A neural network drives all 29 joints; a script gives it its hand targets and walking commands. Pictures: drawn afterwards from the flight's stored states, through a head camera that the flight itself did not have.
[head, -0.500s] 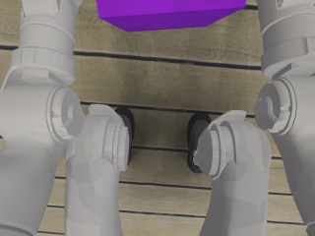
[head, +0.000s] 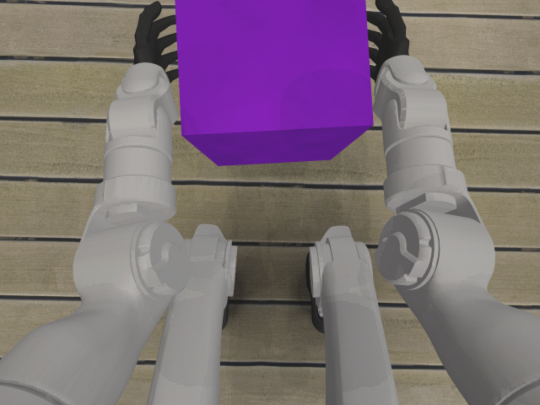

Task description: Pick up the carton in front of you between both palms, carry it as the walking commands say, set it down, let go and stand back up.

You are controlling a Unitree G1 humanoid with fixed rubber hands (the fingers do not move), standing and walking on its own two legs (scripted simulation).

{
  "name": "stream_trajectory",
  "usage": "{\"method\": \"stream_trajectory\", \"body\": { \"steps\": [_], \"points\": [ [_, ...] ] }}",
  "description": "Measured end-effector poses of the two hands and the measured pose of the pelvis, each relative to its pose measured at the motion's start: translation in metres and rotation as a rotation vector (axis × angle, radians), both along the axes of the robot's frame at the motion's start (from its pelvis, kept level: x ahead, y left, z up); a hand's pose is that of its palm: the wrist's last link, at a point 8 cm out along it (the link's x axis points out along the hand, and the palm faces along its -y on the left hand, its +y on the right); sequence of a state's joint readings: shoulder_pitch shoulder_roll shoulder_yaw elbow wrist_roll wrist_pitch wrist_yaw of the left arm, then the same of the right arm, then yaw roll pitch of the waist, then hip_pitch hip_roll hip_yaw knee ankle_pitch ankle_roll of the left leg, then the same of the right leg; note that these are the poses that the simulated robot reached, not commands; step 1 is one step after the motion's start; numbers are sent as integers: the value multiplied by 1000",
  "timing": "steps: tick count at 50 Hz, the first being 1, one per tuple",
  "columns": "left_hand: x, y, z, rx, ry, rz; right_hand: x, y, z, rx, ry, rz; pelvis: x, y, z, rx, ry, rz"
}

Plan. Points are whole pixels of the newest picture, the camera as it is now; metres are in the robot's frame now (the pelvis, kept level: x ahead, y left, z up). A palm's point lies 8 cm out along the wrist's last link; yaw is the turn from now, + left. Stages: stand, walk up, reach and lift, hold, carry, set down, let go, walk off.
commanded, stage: reach and lift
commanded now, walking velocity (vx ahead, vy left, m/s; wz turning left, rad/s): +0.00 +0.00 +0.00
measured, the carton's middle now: (271, 84) +0.53 +0.00 -0.14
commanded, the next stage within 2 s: none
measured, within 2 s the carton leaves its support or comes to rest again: neither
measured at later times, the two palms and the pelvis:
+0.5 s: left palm (95, 33) +0.49 +0.15 +0.07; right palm (456, 32) +0.50 -0.15 +0.07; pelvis +0.04 +0.00 +0.11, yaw +0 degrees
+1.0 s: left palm out of the picture +0.44 +0.15 +0.23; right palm out of the picture +0.44 -0.15 +0.22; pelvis +0.08 +0.00 +0.24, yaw +0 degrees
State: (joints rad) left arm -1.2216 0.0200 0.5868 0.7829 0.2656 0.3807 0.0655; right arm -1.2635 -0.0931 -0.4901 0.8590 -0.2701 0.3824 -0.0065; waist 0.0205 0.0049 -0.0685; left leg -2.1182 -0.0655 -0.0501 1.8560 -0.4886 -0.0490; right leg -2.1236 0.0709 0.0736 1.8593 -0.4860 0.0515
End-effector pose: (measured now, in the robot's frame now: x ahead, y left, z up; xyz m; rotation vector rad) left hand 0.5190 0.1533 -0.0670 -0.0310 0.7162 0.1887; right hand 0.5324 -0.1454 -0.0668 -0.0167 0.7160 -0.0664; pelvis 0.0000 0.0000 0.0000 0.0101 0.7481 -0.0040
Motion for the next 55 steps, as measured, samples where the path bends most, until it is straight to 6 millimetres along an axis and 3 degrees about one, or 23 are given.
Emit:
{"method": "stream_trajectory", "body": {
  "steps": [6,13,35,55],
  "points": [
    [-6,6,24,-3,-23,14,-2,6,24,5,-22,7,-3,-1,20,-1,11,3],
    [-7,4,60,-3,-36,7,-6,4,59,12,-35,-6,9,-1,46,-4,22,6],
    [-53,1,205,-14,-25,-4,-59,1,203,27,-23,-40,54,-3,168,-4,-168,2],
    [-92,-3,324,-14,-26,-35,-107,-3,322,20,-25,-67,87,2,268,-10,-474,-3]
  ]
}}
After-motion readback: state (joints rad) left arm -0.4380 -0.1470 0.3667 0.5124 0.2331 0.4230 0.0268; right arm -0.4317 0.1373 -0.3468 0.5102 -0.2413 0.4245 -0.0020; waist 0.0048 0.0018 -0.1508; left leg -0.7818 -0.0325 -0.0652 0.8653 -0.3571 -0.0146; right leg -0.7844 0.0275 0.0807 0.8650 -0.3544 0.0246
